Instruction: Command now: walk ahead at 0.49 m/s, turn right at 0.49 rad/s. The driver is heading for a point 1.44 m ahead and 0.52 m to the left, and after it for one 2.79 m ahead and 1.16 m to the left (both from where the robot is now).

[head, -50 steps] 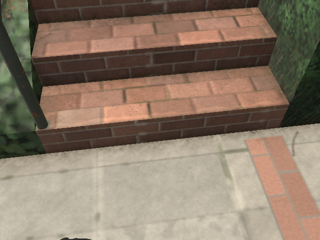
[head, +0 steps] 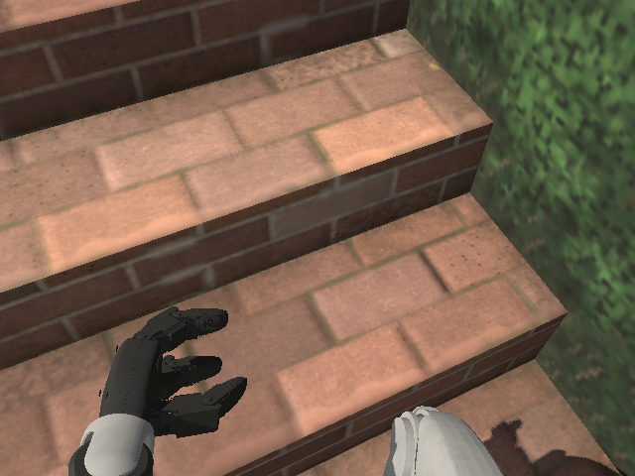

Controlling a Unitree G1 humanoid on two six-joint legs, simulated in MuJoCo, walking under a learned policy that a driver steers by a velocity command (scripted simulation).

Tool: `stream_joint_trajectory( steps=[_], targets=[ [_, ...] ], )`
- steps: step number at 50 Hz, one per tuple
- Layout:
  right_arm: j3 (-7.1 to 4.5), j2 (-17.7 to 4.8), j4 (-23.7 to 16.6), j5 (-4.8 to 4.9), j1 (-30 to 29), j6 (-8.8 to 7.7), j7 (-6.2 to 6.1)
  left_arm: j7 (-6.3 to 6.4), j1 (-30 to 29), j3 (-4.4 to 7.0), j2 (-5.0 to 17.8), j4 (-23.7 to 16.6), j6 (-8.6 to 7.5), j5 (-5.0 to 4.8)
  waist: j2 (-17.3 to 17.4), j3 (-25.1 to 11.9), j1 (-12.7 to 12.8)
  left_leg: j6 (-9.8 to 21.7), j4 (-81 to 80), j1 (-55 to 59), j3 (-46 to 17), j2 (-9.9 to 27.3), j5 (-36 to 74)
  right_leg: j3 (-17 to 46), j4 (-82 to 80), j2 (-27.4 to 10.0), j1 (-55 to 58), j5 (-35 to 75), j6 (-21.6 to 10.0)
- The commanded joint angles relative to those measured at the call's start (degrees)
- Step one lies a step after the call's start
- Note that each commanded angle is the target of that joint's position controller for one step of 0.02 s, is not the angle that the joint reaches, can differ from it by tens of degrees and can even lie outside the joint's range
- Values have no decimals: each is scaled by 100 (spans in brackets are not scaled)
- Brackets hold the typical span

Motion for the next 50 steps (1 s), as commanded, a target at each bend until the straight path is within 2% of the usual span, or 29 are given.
stream_joint_trajectory(
  steps=[1, 2, 3, 4, 5, 6, 7, 8, 9, 10, 11, 12, 13, 14, 17, 21, 22, 26, 31, 36, 37, 39, 40, 42, 45, 47, 48, 49, 50],
  targets=[
    [-377, -2229, -872, 548, -601, -276, -119, -152, 2348, 60, 541, 28, 129, -99, 1078, -2045, 1425, 870, 1860, -2604, -659, 1284, 11363, -125, -2608, 935, 6280, 833, 148],
    [-541, -2470, -966, 695, -1022, -368, 51, -143, 3364, 259, 852, 342, 102, 10, 1496, -2727, 1848, 785, 3623, -2267, -907, 1300, 11011, 881, -3946, 873, 7003, 1584, -45],
    [-426, -1447, -1163, 622, -843, -377, 146, -129, 3072, 552, 1558, 501, -13, 163, -380, -2642, 1377, 124, 7004, -3952, -917, -31, 1897, 4002, -6159, -853, 7743, 4506, -526],
    [-399, -1433, -1086, 605, 16, -299, 200, 133, 3292, 688, 1852, 575, -118, 238, -1185, -4353, 1209, 219, 9814, -3846, -2751, -1022, 770, 6461, -7028, -2002, 8337, 7941, -929],
    [-342, -929, -1313, 546, -230, -176, 137, 83, 2596, 623, 1568, 637, -215, 243, -154, -4025, 613, 256, 10190, -3940, -3345, -783, 1114, 5624, -6828, -1807, 7731, 6983, -804],
    [-320, -618, -1401, 394, -412, -18, 92, 50, 2259, 536, 1254, 887, -270, 187, 718, -2812, 241, 180, 9840, -4263, -2862, -503, 1215, 4750, -6717, -1784, 6605, 5345, -778],
    [-326, -471, -1523, 163, -772, 85, -1, 34, 1997, 458, 910, 1083, -308, 196, 1062, -1686, 66, 197, 9742, -4678, -2576, -273, 1072, 4232, -6686, -1593, 5758, 4026, -713],
    [-496, -899, -1627, 207, -1006, 86, 363, -452, 2214, 91, 400, 1549, -173, 395, 512, -1310, 335, 496, 10510, -5866, -3759, -402, 1162, 3930, -6836, -1616, 5524, 4587, -493],
    [-687, -1235, -1527, 296, -745, 53, 394, -674, 2409, 56, 324, 1679, -3, 597, 419, -1488, 163, 634, 10361, -5834, -3885, -376, 1763, 3602, -6948, -1739, 5403, 5336, -308],
    [-723, -1114, -1460, 325, -785, -36, 329, -852, 2438, -4, 436, 1854, 72, 734, 504, -1380, -121, 726, 10430, -6191, -3906, -479, 1950, 3106, -6900, -1745, 5184, 6210, -245],
    [-607, -726, -1355, 405, -915, -127, 371, -893, 2291, 26, 540, 1927, 59, 737, 457, -1425, -316, 826, 10530, -6376, -3737, -390, 1957, 2533, -6974, -1660, 5131, 6097, -103],
    [-487, -408, -1334, 469, -1159, -145, 411, -834, 2040, 46, 542, 1923, -27, 721, 392, -1288, -511, 969, 10416, -6543, -3477, -258, 1776, 1685, -7032, -1440, 4926, 5911, 183],
    [-441, -199, -1349, 488, -1336, -103, 449, -762, 1712, 8, 329, 1834, -177, 627, 237, -1322, -689, 1081, 10454, -6552, -3272, -97, 1858, 1116, -7210, -1165, 4583, 5393, 362],
    [-376, -100, -1300, 447, -1316, -49, 562, -664, 1688, 31, 366, 1798, -294, 583, -148, -1344, -734, 1111, 11172, -6630, -2807, -129, 1759, 664, -7469, -907, 4396, 5167, 432],
    [-298, -391, -1497, 379, -1819, 139, 618, -485, 2267, -6, 462, 1949, -490, 659, -283, -1161, -498, 983, 12502, -7760, -2686, -347, 1736, 260, -7545, -746, 4898, 4263, 345],
    [-431, -986, -1599, 445, -1944, 211, 400, -479, 2687, 68, 1008, 1810, -637, 667, -303, -1256, -254, 343, 12348, -8593, -2831, -390, 1895, 135, -7376, -1229, 6108, 5584, 96],
    [-415, -939, -1635, 424, -1921, 231, 394, -506, 2758, 92, 1118, 1767, -656, 653, -384, -1273, -223, 240, 12396, -8722, -2772, -359, 1774, 174, -7421, -1473, 6390, 6109, -72],
    [-391, -920, -1585, 269, -1927, 311, 344, -565, 2564, 128, 1124, 1557, -646, 601, -251, -1169, -101, -2, 12036, -8879, -2958, -260, 1615, 69, -7573, -2009, 7053, 6819, -810],
    [-427, -947, -1587, 227, -2103, 334, 366, -539, 2205, 187, 1183, 1378, -541, 569, -288, -1085, 3, -94, 11178, -8262, -2797, -144, 1300, -343, -7865, -2196, 7284, 6413, -1080],
    [-572, -1146, -1384, 235, -2022, 245, 371, -433, 1467, 275, 1340, 1035, -446, 649, -343, -1123, -151, -177, 10306, -7318, -2708, -99, 925, -761, -7983, -2433, 7458, 6198, -1043],
    [-585, -1113, -1356, 240, -2035, 238, 400, -417, 1319, 295, 1351, 955, -471, 667, -192, -1008, -196, -151, 9538, -7144, -2687, -5, 987, -930, -8026, -2356, 7471, 5854, -929],
    [-487, -832, -1419, 99, -2134, 308, 548, -293, 1018, 386, 1530, 934, -527, 548, -143, -886, -338, -126, 7277, -6254, -2098, 349, 846, -1427, -8303, -2027, 7406, 4863, -523],
    [-454, -754, -1474, 86, -2162, 340, 595, -230, 1022, 435, 1579, 932, -520, 500, -369, -862, -299, -163, 6548, -5693, -1907, 372, 358, -1518, -8231, -2097, 7406, 5179, -502],
    [-401, -663, -1554, 150, -1834, 437, 649, -198, 1018, 560, 1729, 1033, -493, 549, -598, -777, -430, -205, 5535, -4923, -1870, 400, -356, -1415, -8033, -2608, 7381, 5870, -601],
    [-424, -623, -1657, 35, -1336, 528, 612, -126, 933, 726, 1789, 1026, -487, 556, -718, -763, -491, -227, 3805, -4489, -1547, 192, 45, -1191, -7663, -2944, 7906, 5476, -445],
    [-585, -795, -1606, 119, -803, 431, 517, -66, 733, 749, 1691, 965, -331, 447, -441, -732, -666, 27, 1992, -3706, -1013, -316, 975, -1455, -6741, -2510, 7774, 5313, 3],
    [-707, -952, -1449, 82, -415, 305, 399, -116, 1206, 715, 1490, 1123, -252, 419, -9, -776, -605, 336, 926, -3069, -1101, -731, 2073, -1553, -5557, -2053, 7470, 4678, 388],
    [-846, -1428, -1245, -120, 92, 183, 160, -243, 1579, 585, 985, 1033, -269, 427, 843, -819, -445, 1199, 1550, -2023, -2533, -312, 6181, -1452, -3801, -1593, 5657, 3072, 838],
    [-1009, -2226, -1163, -152, 594, 189, -15, -308, 2117, 426, 445, 726, -418, 603, 1380, -2158, -33, 2662, 2054, 165, -4460, 555, 8475, -1164, -2591, -677, 3933, -924, 1562]
  ],
)
Velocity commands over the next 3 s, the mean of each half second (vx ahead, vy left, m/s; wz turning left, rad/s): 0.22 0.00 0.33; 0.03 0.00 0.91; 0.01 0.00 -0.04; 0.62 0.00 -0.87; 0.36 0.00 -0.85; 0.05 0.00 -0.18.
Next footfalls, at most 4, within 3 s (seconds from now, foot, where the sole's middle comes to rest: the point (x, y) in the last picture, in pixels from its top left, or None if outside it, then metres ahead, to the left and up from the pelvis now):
0.04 right None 0.25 -0.04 -0.59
0.96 left None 0.19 0.22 -0.59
1.36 right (231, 415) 0.42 0.15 -0.41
1.94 left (33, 449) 0.37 0.43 -0.41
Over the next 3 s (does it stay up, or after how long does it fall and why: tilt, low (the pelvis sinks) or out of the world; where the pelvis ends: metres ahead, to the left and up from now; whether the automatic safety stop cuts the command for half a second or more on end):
stays up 0.82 0.56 0.72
